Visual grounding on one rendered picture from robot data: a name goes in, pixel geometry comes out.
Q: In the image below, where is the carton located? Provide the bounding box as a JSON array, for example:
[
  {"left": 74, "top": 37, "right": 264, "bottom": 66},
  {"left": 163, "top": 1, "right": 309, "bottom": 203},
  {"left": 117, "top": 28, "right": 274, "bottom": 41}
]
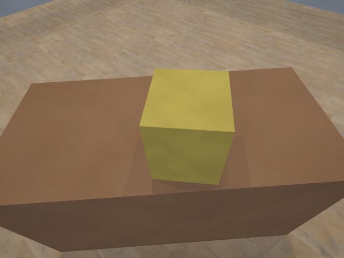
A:
[{"left": 139, "top": 68, "right": 235, "bottom": 185}]

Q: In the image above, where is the pedestal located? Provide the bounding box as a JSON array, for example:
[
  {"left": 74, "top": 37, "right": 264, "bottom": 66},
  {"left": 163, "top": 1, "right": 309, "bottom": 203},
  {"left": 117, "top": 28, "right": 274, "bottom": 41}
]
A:
[{"left": 0, "top": 67, "right": 344, "bottom": 252}]

